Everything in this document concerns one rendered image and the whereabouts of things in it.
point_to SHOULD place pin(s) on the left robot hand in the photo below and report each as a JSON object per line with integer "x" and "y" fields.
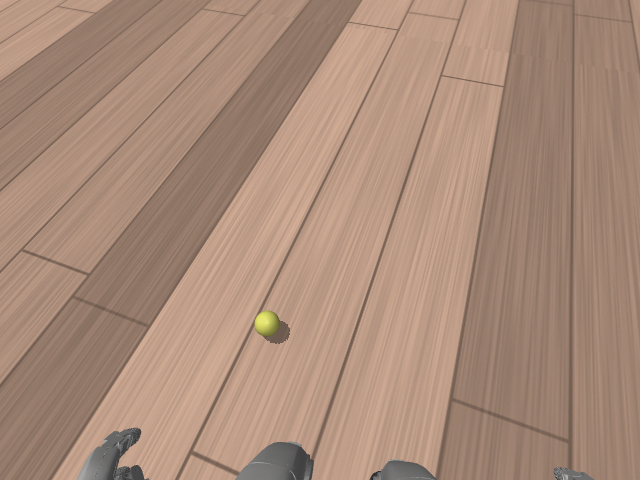
{"x": 103, "y": 461}

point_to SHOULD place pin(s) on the ball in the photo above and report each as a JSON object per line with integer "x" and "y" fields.
{"x": 267, "y": 323}

